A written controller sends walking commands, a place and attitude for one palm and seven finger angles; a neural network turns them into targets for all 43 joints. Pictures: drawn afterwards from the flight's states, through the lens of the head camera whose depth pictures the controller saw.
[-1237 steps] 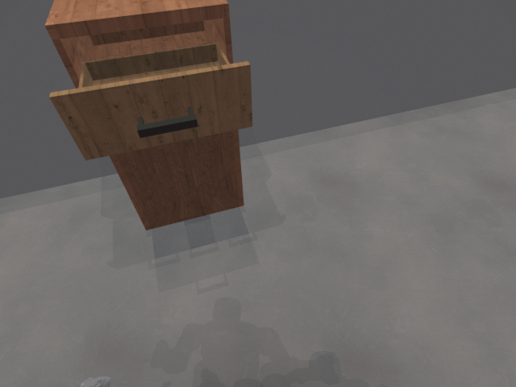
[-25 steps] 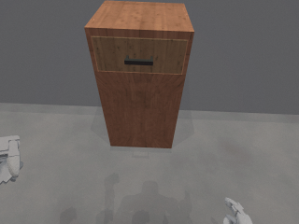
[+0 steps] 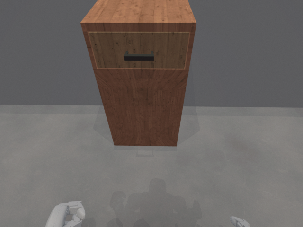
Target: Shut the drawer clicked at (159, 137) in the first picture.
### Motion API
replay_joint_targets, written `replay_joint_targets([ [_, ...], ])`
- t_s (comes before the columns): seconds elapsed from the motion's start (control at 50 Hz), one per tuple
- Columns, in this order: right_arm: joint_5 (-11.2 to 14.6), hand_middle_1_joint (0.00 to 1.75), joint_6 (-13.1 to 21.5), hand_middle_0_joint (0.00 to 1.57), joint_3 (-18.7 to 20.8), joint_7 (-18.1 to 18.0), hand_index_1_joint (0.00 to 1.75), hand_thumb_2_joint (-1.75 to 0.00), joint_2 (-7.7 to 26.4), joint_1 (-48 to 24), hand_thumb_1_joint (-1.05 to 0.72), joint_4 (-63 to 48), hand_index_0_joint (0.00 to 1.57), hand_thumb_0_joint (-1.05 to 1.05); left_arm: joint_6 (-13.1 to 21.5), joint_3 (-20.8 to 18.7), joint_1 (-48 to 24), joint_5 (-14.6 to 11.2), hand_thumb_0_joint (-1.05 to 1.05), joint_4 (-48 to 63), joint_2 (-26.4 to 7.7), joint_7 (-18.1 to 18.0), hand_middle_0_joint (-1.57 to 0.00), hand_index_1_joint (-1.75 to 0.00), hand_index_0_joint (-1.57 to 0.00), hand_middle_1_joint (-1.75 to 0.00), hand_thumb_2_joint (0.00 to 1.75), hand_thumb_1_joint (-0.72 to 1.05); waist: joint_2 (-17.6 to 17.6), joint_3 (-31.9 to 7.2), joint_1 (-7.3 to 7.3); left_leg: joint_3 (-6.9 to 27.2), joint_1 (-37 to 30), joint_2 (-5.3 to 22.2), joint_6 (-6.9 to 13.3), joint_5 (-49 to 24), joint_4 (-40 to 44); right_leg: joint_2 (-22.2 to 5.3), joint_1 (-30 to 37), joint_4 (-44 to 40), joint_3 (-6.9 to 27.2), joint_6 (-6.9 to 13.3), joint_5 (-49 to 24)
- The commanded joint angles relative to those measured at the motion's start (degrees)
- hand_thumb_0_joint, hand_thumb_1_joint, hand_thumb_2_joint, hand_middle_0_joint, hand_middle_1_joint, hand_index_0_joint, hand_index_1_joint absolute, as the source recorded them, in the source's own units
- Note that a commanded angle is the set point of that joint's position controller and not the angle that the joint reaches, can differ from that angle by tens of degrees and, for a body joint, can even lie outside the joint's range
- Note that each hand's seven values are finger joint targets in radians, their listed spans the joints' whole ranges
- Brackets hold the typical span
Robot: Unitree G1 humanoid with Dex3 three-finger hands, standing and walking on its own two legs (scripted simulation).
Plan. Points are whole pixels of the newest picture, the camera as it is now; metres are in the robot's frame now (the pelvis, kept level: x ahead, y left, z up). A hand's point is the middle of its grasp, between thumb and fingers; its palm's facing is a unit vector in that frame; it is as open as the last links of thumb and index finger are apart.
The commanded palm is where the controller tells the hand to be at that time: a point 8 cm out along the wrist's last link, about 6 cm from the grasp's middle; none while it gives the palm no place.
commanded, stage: let the arm hang, fingers relaxed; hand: left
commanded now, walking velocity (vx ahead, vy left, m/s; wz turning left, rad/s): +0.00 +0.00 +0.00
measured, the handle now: (139, 55) +0.82 +0.08 +0.05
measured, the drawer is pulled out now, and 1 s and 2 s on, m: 0.00 0.00 0.00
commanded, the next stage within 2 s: look to check the result in 0.90 s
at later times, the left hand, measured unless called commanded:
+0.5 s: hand out of the picture -0.04 +0.17 -0.15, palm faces +0.04 -0.97 -0.22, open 6.5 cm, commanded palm none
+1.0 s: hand out of the picture -0.04 +0.13 -0.16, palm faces +0.06 -0.99 -0.16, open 7.4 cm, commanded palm none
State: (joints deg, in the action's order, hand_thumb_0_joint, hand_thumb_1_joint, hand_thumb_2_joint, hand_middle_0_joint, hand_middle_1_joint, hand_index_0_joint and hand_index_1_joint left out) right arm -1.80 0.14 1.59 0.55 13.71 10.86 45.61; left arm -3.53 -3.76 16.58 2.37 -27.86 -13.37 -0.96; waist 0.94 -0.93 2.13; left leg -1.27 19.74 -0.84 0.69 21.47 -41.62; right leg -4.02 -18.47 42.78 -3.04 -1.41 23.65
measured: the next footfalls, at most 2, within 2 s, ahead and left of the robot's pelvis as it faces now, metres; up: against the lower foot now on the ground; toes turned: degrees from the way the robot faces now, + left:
none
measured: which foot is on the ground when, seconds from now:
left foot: down 0.00-1.00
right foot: down 0.00-1.00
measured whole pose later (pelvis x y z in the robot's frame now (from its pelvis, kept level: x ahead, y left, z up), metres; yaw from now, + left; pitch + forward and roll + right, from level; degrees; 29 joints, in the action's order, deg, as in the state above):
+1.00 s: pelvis -0.03 -0.02 +0.02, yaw +0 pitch -2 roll +0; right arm -1.6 -1.0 1.7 -2.3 5.3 19.1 65.6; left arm -0.2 -2.3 16.4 0.8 -65.8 -6.1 -2.0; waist 0.1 3.3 0.8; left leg -0.1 14.3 2.0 -1.1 12.0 -28.4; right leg -0.6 -12.3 27.8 -4.5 1.1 13.5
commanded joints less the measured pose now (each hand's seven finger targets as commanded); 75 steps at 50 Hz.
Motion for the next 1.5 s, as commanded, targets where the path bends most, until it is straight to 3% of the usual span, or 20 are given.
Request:
replay_joint_targets([
  [0.0,-0.3,0.30,1.5,0.20,1.5,-1.4,0.30,-0.90,7.3,1.1,-0.90,-2.1,0.20,0.00,3.1,-0.3,0.7,-1.1,0.00,-5.0,-6.2,-0.1,-0.96,-1.12,-0.96,-1.12,0.90,0.90,1.1,-1.6,-2.00,8.5,-3.9,7.4,3.4,-35.7,11.1,-0.9,5.4,-6.6,1.9,1.4,-23.6],
  [0.02,-0.2,0.30,1.3,0.20,1.2,-1.5,0.30,-0.90,7.0,0.6,-0.90,-0.9,0.20,0.00,3.0,0.0,0.3,-1.4,0.00,-8.0,-5.9,-0.2,-0.92,-1.08,-0.92,-1.08,0.90,0.90,6.8,-0.2,-2.31,8.3,-3.1,7.5,3.5,-33.6,13.1,-0.1,6.2,-8.0,1.9,1.5,-18.3],
  [0.04,0.0,0.30,1.1,0.20,1.0,-1.7,0.30,-0.90,6.7,0.3,-0.90,0.1,0.20,0.00,3.1,0.2,0.8,-1.4,0.00,-10.8,-6.3,-0.2,-0.88,-1.04,-0.88,-1.04,0.90,0.90,9.0,-0.1,-2.79,8.9,-2.6,7.5,3.5,-31.2,14.2,0.2,7.5,-9.8,2.2,1.7,-15.1],
  [0.08,0.0,0.30,0.7,0.20,0.8,-2.0,0.30,-0.90,4.4,0.6,-0.90,2.4,0.20,0.00,3.2,-0.1,1.9,-1.5,0.00,-15.8,-4.2,-0.4,-0.80,-0.95,-0.80,-0.95,0.90,0.90,11.7,-0.1,-2.97,7.3,-1.9,6.3,2.6,-20.8,15.2,-0.1,9.1,-13.9,3.1,2.5,-12.3],
  [0.12,0.0,0.30,0.2,0.20,0.8,-2.1,0.30,-0.90,3.3,1.4,-0.90,3.8,0.20,0.00,3.3,0.0,1.0,-1.5,0.00,-19.0,-4.4,-0.3,-0.72,-0.86,-0.72,-0.86,0.90,0.90,13.3,0.4,-2.56,6.5,-1.6,5.3,1.9,-11.8,16.4,-0.8,9.1,-16.7,3.7,3.3,-10.2],
  [0.14,0.2,0.30,0.0,0.20,0.9,-2.1,0.30,-0.90,3.4,2.0,-0.90,4.3,0.20,0.00,3.4,0.1,0.4,-1.4,0.00,-20.1,-4.9,-0.2,-0.68,-0.82,-0.68,-0.82,0.90,0.90,9.1,1.2,-2.33,6.4,-2.3,5.4,1.7,-10.7,15.9,-1.0,8.2,-18.2,3.9,3.5,-10.2],
  [0.24,0.6,0.30,-0.3,0.20,1.0,-2.3,0.30,-0.90,3.3,5.5,-0.90,8.7,0.20,0.00,3.9,0.9,-1.4,-1.7,0.00,-26.3,-4.8,0.0,-0.48,-0.60,-0.48,-0.60,0.90,0.90,-0.3,2.6,-1.25,5.6,-6.0,5.5,1.2,-10.7,16.7,-2.1,5.0,-22.5,4.4,4.2,-7.6],
  [0.28,0.6,0.30,-0.3,0.20,0.8,-2.5,0.30,-0.90,2.9,6.3,-0.90,10.7,0.20,0.00,4.0,1.3,-1.1,-1.7,0.00,-28.6,-4.0,0.0,-0.40,-0.52,-0.40,-0.52,0.90,0.90,-2.4,3.3,-1.16,5.5,-7.2,5.8,1.2,-12.1,17.3,-2.0,4.4,-23.0,4.3,3.9,-8.2],
  [0.38,0.8,0.30,-0.2,0.20,0.4,-2.7,0.30,-0.90,1.2,7.6,-0.90,14.4,0.20,0.00,4.2,1.7,0.9,-1.9,0.00,-33.0,-2.3,-0.4,-0.20,-0.30,-0.20,-0.30,0.90,0.90,-2.8,3.9,-1.49,4.6,-8.6,6.0,1.0,-14.9,18.3,-1.9,5.0,-23.1,3.9,3.6,-11.0],
  [0.46,0.8,0.30,-0.4,0.20,0.1,-2.8,0.30,-0.90,-0.3,8.2,-0.90,16.5,0.20,0.00,4.0,1.9,1.9,-1.9,0.00,-35.1,-1.2,-0.7,-0.20,-0.30,-0.20,-0.30,0.90,0.90,-1.4,5.6,-1.54,4.2,-8.0,6.0,1.0,-12.3,19.1,-1.7,3.8,-23.9,4.2,3.6,-7.5],
  [0.52,0.7,0.30,-0.6,0.20,0.1,-2.8,0.30,-0.90,-1.4,9.2,-0.90,17.7,0.20,0.00,3.9,1.7,2.0,-1.9,0.00,-35.9,-0.5,-0.8,-0.20,-0.30,-0.20,-0.30,0.90,0.90,-2.8,7.4,-1.47,4.0,-6.6,5.5,0.9,-10.1,19.5,-1.6,3.0,-24.4,4.4,3.7,-4.6],
  [0.64,0.6,0.30,-0.5,0.20,0.3,-3.0,0.30,-0.90,-2.6,10.2,-0.90,18.5,0.20,0.00,3.9,1.4,2.8,-1.8,0.00,-36.5,0.8,-1.0,-0.20,-0.30,-0.20,-0.30,0.90,0.90,-0.6,8.0,-1.69,4.1,-5.4,5.4,0.9,-8.0,19.8,-1.2,2.1,-24.2,4.5,3.9,-2.8],
  [0.74,0.6,0.30,-0.2,0.20,0.4,-3.2,0.30,-0.90,-3.4,10.9,-0.90,18.5,0.20,0.00,3.9,1.1,3.5,-1.7,0.00,-36.7,1.8,-1.1,-0.20,-0.30,-0.20,-0.30,0.90,0.90,1.3,8.0,-1.97,4.5,-4.1,5.5,1.1,-8.2,20.2,-0.8,3.0,-23.4,4.4,3.9,-4.7],
  [0.86,0.5,0.30,-0.3,0.20,0.6,-3.2,0.30,-0.90,-4.1,12.4,-0.90,18.7,0.20,0.00,4.1,1.0,3.4,-1.8,0.00,-36.6,2.2,-1.1,-0.20,-0.30,-0.20,-0.30,0.90,0.90,-1.0,7.3,-1.58,4.1,-4.5,5.4,1.0,-7.7,19.1,-1.3,2.3,-23.8,4.6,4.2,-2.9],
  [1.06,0.6,0.30,-0.1,0.20,0.8,-3.3,0.30,-0.90,-4.1,12.5,-0.90,18.6,0.20,0.00,4.1,0.8,3.5,-1.7,0.00,-36.5,2.4,-1.1,-0.20,-0.30,-0.20,-0.30,0.90,0.90,0.3,6.6,-1.52,4.5,-4.8,5.8,1.2,-8.4,19.3,-1.0,2.3,-23.0,4.2,4.0,-4.3],
  [1.48,0.7,0.30,0.2,0.20,0.9,-3.3,0.30,-0.90,-3.4,10.5,-0.90,18.7,0.20,0.00,4.6,0.9,2.7,-1.7,0.00,-36.6,2.0,-1.1,-0.20,-0.30,-0.20,-0.30,0.90,0.90,-0.3,6.1,-1.51,3.9,-6.7,6.0,0.8,-12.1,19.2,-1.4,3.1,-23.4,4.4,3.7,-7.9],
])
